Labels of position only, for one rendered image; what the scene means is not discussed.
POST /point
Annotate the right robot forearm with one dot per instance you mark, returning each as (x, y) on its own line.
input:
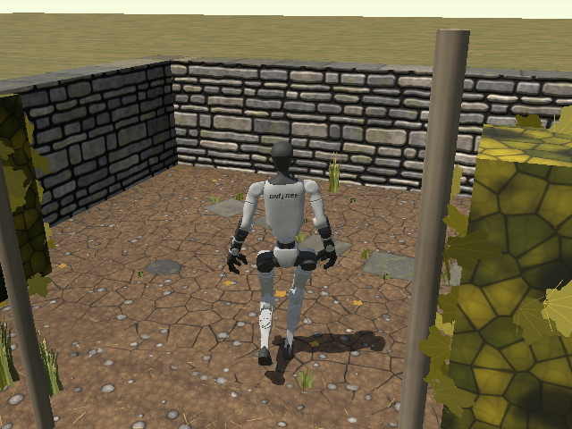
(326, 237)

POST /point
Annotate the robot left upper arm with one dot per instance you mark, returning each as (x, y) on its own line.
(250, 206)

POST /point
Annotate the robot right upper arm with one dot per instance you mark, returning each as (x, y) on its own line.
(317, 204)

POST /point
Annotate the left robot forearm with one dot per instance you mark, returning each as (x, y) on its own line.
(238, 240)

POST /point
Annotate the left robot hand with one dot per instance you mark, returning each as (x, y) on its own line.
(231, 260)

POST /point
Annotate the right robot hand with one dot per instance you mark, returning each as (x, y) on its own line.
(323, 254)

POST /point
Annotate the right robot shin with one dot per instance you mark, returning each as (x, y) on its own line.
(293, 316)

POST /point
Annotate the robot torso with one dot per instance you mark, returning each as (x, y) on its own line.
(284, 210)

